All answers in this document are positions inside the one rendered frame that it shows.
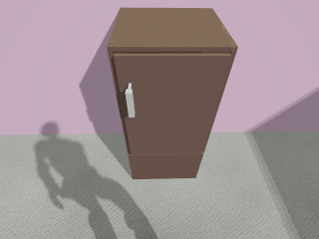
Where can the handle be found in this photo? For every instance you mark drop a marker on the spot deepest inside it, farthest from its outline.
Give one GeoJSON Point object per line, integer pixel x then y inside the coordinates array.
{"type": "Point", "coordinates": [130, 101]}

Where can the cupboard door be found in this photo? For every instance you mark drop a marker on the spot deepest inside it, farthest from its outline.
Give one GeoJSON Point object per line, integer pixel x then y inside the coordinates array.
{"type": "Point", "coordinates": [175, 96]}

